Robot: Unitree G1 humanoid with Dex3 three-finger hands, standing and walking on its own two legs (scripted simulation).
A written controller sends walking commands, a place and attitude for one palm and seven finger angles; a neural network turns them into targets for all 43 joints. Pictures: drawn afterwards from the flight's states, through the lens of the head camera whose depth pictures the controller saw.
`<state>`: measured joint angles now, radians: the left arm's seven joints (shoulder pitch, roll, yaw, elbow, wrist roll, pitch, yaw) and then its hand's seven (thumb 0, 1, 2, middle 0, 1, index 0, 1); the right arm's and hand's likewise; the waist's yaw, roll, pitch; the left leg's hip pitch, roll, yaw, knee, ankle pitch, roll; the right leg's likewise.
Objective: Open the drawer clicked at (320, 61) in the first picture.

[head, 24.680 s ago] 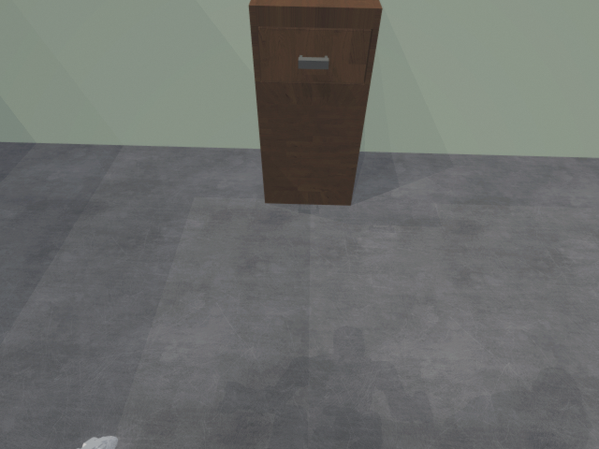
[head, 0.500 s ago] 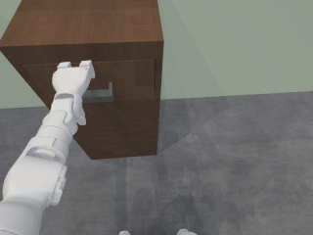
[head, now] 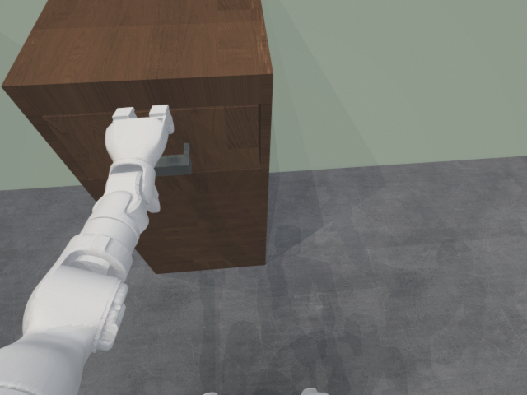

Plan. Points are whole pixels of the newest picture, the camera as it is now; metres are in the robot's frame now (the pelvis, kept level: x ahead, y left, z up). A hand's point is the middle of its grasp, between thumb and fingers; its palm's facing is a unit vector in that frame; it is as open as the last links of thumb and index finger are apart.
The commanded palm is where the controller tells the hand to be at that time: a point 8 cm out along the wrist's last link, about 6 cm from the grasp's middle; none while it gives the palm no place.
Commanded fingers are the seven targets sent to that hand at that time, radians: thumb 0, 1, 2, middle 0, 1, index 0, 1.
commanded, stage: re-aim the fingers above the handle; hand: left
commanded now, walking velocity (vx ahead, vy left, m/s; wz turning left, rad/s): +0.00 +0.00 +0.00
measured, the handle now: (164, 157) +0.55 +0.16 -0.02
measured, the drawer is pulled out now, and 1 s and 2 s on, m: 0.00 0.00 0.00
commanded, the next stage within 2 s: lower the fingers behind the handle in 0.76 s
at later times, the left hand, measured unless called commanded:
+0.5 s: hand (143, 161) +0.49 +0.17 +0.04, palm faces -0.02 +0.00 -1.00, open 13.8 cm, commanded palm +0.47 +0.16 +0.09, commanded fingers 0.00 -0.50 0.30 -0.30 -1.20 -0.30 -1.20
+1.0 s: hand (153, 161) +0.50 +0.16 +0.03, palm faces -0.08 -0.01 -1.00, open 13.8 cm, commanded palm +0.48 +0.16 +0.08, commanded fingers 0.00 -0.50 0.30 -0.30 -1.20 -0.30 -1.20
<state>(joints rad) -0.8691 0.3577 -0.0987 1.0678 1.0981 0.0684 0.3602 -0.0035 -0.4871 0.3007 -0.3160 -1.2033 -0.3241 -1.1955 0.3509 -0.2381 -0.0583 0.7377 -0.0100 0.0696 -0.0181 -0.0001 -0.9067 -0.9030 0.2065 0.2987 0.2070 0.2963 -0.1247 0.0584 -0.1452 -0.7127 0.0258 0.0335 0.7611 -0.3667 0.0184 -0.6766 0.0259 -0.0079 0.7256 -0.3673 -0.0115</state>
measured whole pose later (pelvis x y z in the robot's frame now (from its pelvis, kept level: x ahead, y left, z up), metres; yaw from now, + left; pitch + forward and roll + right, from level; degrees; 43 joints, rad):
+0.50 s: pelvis +0.00 -0.01 +0.00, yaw +0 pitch +18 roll -1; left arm -0.88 0.39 -0.10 1.09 1.09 0.09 0.34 0.00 -0.49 0.30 -0.32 -1.20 -0.32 -1.20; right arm 0.35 -0.25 -0.06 0.73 0.00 0.06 -0.03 0.00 -0.91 -0.90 0.21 0.30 0.21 0.30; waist -0.12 0.06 -0.14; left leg -0.71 0.03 0.03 0.75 -0.36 0.01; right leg -0.68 0.03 -0.02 0.73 -0.36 -0.02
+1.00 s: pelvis +0.01 -0.01 +0.00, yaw +0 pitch +20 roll -1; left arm -0.89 0.38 -0.10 1.10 1.08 0.07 0.31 0.00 -0.49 0.30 -0.31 -1.20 -0.32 -1.20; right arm 0.37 -0.24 -0.06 0.74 -0.01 0.06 -0.02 0.00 -0.91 -0.90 0.21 0.30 0.21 0.30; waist -0.13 0.06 -0.14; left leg -0.73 0.03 0.03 0.75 -0.37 0.01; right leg -0.70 0.03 -0.01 0.73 -0.37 -0.02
